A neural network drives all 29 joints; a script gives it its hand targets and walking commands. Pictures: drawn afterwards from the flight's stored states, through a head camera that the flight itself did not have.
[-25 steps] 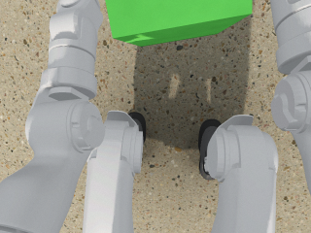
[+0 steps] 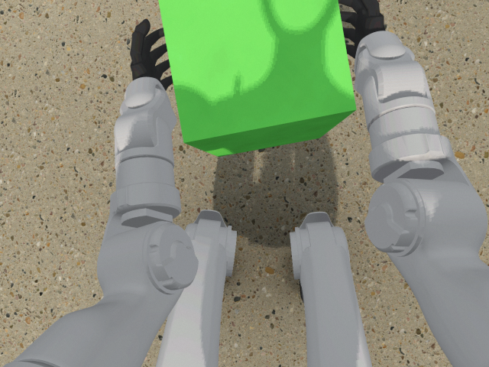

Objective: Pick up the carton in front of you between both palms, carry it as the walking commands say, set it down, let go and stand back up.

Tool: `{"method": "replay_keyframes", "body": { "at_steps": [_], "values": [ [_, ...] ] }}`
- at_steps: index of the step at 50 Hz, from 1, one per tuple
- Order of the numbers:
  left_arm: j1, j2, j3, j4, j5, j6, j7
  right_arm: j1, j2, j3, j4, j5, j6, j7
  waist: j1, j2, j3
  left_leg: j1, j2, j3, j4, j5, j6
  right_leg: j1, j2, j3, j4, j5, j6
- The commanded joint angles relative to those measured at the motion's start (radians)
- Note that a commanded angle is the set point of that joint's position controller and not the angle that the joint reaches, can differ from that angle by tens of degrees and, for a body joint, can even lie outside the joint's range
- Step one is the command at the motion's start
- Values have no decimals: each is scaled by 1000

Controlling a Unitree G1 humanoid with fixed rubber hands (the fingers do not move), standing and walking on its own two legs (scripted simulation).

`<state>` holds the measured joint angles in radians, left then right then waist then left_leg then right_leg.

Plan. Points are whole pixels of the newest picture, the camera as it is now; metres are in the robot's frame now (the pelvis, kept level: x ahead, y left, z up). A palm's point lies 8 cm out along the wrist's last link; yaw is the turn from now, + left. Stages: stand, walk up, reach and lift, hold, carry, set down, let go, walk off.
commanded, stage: reach and lift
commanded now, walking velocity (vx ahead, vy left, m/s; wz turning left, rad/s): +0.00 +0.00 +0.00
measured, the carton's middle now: (257, 79) +0.54 +0.00 -0.15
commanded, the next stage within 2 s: none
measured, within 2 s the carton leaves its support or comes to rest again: neither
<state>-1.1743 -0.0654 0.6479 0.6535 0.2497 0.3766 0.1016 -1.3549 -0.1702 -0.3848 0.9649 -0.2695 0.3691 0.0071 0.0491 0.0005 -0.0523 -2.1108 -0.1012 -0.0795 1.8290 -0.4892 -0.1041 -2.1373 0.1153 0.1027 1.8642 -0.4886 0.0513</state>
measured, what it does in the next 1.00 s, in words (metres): rises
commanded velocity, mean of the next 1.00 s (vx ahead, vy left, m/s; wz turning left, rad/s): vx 0.00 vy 0.00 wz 0.00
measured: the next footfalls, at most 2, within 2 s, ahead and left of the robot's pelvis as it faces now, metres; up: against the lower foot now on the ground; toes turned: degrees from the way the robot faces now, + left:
none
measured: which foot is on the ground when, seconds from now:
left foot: down 0.00-1.00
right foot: down 0.00-1.00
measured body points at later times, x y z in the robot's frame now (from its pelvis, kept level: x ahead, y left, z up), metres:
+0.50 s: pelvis +0.03 +0.00 +0.11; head +0.25 -0.02 +0.51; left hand +0.49 +0.15 +0.06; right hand +0.51 -0.15 +0.06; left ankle +0.13 +0.14 -0.43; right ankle +0.12 -0.12 -0.43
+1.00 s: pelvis +0.08 +0.01 +0.25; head +0.18 +0.00 +0.68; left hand +0.45 +0.15 +0.22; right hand +0.45 -0.15 +0.21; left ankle +0.12 +0.14 -0.43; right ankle +0.11 -0.12 -0.43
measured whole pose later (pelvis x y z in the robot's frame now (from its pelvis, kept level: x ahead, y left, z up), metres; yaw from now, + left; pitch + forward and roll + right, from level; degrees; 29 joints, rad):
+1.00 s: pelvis +0.08 +0.01 +0.25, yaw -2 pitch +22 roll +0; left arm -0.50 -0.15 0.41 0.54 0.23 0.35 0.05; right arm -0.53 0.10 -0.36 0.60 -0.24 0.37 -0.02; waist 0.02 0.00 -0.19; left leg -0.98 -0.07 -0.13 0.96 -0.38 -0.04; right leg -0.98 0.08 0.13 0.97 -0.38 0.03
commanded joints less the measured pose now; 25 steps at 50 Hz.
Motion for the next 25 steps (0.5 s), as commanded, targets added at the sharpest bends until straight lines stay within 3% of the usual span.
{"method": "replay_keyframes", "body": {
  "at_steps": [1,11,17,25],
  "values": [
    [-778,-892,-516,30,-147,-7,-267,-516,1036,270,-18,136,-20,239,5,-70,-1034,526,-66,211,-187,88,55,595,44,-182,-245,62,-50],
    [-653,-1018,-689,-45,-227,41,-304,-431,1189,436,-192,215,30,245,2,-80,-1277,728,-74,206,-292,221,48,849,57,-182,-346,218,-21],
    [-505,-1055,-739,-39,-242,39,-311,-303,1244,490,-227,232,29,240,4,-86,-1203,809,-75,181,-369,269,48,915,60,-170,-424,270,-12],
    [-338,-1078,-744,5,-215,11,-307,-152,1274,486,-220,209,-1,222,-7,-59,-1035,917,-76,147,-508,243,53,1014,59,-145,-560,247,-20]
  ]
}}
